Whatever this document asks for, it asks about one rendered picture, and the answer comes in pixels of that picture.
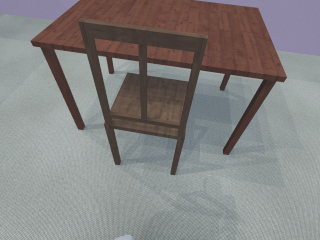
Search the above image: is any chair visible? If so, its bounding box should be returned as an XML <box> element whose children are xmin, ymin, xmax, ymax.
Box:
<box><xmin>78</xmin><ymin>18</ymin><xmax>208</xmax><ymax>176</ymax></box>

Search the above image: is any table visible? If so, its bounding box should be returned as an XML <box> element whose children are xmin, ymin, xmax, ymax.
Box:
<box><xmin>31</xmin><ymin>0</ymin><xmax>287</xmax><ymax>155</ymax></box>

